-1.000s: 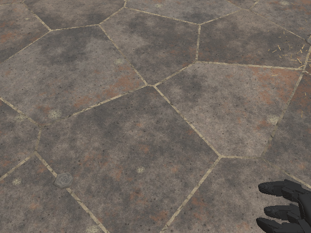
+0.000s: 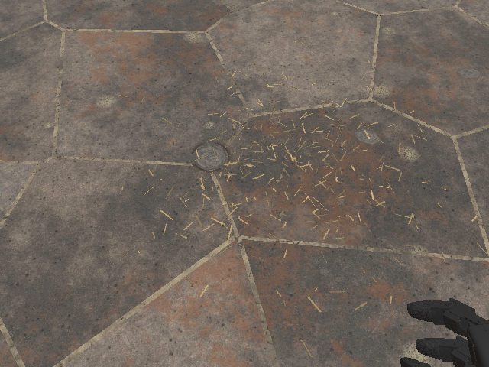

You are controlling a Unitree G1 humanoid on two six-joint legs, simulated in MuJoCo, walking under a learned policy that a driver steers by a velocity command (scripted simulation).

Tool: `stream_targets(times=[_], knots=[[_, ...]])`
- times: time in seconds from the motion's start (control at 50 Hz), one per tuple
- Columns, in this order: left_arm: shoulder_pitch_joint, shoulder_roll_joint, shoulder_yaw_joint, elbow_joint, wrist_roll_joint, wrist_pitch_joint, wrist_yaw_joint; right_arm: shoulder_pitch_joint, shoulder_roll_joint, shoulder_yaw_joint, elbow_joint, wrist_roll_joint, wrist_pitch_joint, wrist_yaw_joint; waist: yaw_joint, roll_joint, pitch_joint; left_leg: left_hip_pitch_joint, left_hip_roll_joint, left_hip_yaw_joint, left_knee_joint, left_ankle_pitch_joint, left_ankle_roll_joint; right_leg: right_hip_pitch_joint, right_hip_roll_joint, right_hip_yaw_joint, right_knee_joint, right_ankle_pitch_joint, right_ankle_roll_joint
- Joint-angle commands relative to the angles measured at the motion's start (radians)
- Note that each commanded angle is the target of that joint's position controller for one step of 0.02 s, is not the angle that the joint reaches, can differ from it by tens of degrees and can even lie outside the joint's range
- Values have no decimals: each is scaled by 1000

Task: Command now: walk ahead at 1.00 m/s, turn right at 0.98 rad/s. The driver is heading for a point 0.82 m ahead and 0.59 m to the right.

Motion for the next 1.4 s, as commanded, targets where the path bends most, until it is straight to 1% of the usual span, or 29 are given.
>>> stream_targets(times=[0.02,0.06,0.12,0.3,0.36,0.4,0.42,0.44,0.46,0.48,0.52,0.58,0.64,0.76,0.82,0.84,0.86,0.88,0.92,0.96,0.98,1.0,1.08,1.18,1.2,1.22,1.24,1.3,1.4], knots=[[-68,30,-39,-145,4,-8,9,306,-227,-111,18,-20,12,-14,-168,250,-290,814,428,-851,-379,-840,173,-752,-115,-125,596,112,13],[-175,56,-27,-152,29,14,-18,267,-123,-85,48,-12,17,-3,-160,52,-116,590,332,-466,-352,-461,147,-713,-187,-171,506,220,34],[-248,-20,-50,-209,39,51,-57,355,-82,-73,149,15,-8,8,-129,113,-25,474,270,-194,-390,-182,106,-724,-256,-179,466,238,47],[-539,-34,-86,-333,31,62,-99,421,-138,-83,234,15,-38,14,-125,51,124,464,183,294,-498,437,36,-647,-212,-406,-3,501,1],[-469,-11,-77,-301,29,54,-86,464,-214,-99,235,17,-12,-9,-65,123,27,601,214,329,-285,1124,16,-465,-99,-488,-90,409,-52],[-170,58,-41,-215,25,48,-63,399,-268,-115,209,11,24,-18,92,161,-120,552,263,300,98,1270,39,-149,-48,-444,-106,301,-99],[47,103,-8,-139,23,40,-41,352,-262,-116,183,7,35,-11,174,127,-204,378,253,281,419,1066,52,140,-44,-366,-197,280,-134],[16,161,32,-124,-13,54,-11,324,-191,-108,166,5,36,8,117,-83,-174,82,54,274,806,30,28,313,-138,-172,-262,215,-156],[-80,287,46,-182,34,73,-14,382,-128,-85,32,16,13,15,-24,-212,-292,-313,-48,135,1122,-383,-24,552,-392,402,-386,275,-362],[-8,249,48,-200,35,79,1,271,-167,-79,0,18,-17,15,50,-9,-344,-394,-9,-38,1098,-305,-17,533,-432,547,-544,143,-379],[-52,150,25,-138,21,50,16,223,-149,-66,1,12,-28,13,-62,122,-55,-321,85,-50,835,-257,-11,162,-370,403,-627,229,-288],[-124,88,-6,-143,14,3,22,271,-133,-59,25,-31,37,15,-165,120,16,-126,131,-39,640,-330,-49,-174,-247,203,-641,368,-246],[-127,97,-2,-137,12,-21,10,89,-78,-36,-54,-14,48,31,-137,70,72,-17,125,12,352,-126,-65,-374,-161,123,-693,383,-209],[-51,134,21,-105,-2,-19,-2,9,-113,-40,-71,24,36,32,-64,-10,-6,221,20,10,-29,154,-12,-192,-172,155,-570,711,-88],[-117,175,25,-107,13,-24,-5,426,-229,-97,31,16,23,-7,-300,28,-239,677,9,21,-27,-84,28,-223,-122,87,-18,919,-16],[-140,26,-16,-137,23,-41,1,637,-293,-118,71,-12,16,-28,-354,197,-356,884,245,-234,-61,-438,56,-392,-60,9,357,387,-9],[10,-51,-45,-196,-22,-41,-2,499,-366,-132,57,-31,16,-17,-174,540,-435,943,477,-881,-338,-503,176,-641,26,-101,554,-7,32],[-45,32,-43,-144,19,-20,13,370,-243,-120,26,-19,20,-5,-171,286,-262,812,428,-835,-333,-490,207,-731,-81,-116,593,80,26],[-168,36,-38,-142,39,-1,1,310,-118,-88,54,-12,17,11,-164,41,-87,581,340,-449,-247,141,219,-682,-138,-154,520,150,60],[-197,-8,-46,-175,40,18,-14,362,-110,-78,119,9,-4,21,-141,104,-49,495,304,-271,-240,527,213,-668,-147,-143,441,75,85],[-195,-3,-40,-196,-69,13,-3,251,-105,-89,89,66,-26,14,-105,197,-37,508,260,-195,-258,540,195,-676,-197,-125,376,76,100],[-226,-7,-49,-204,-71,15,-2,215,-92,-84,94,80,-33,12,-98,179,-31,471,249,-154,-280,536,184,-670,-201,-138,260,77,109],[-294,-43,-72,-219,-10,-5,-39,180,-209,-120,105,78,-26,-7,-90,140,-83,288,174,29,-342,522,159,-319,-158,-250,-210,478,127],[-177,56,-19,-166,21,7,-28,214,-206,-118,137,91,-21,-8,6,72,-157,313,136,105,-47,546,89,-7,-112,-254,-368,664,42],[-141,126,-1,-166,28,12,-10,245,-178,-105,126,63,-16,-8,12,-48,-201,215,65,141,201,272,38,122,-223,-140,-352,1055,-3],[-175,135,-24,-195,60,16,3,424,-84,-65,131,42,-7,6,-91,-261,-365,4,-37,75,608,-568,-25,337,-545,243,-317,1479,-228],[-177,52,-43,-196,36,17,-8,460,-147,-71,175,62,7,19,-62,-164,-508,31,-2,-95,676,-581,-23,319,-547,291,-333,1365,-274],[-317,0,-54,-187,-7,15,-16,262,-173,-85,145,56,46,-10,-88,-2,-223,-31,68,-47,561,-454,-44,3,-418,115,-427,995,-162],[-386,4,-42,-153,27,28,2,283,-88,-65,165,47,88,-29,-152,-69,-211,232,53,-2,250,-317,-58,-260,-340,-27,-499,893,-121]])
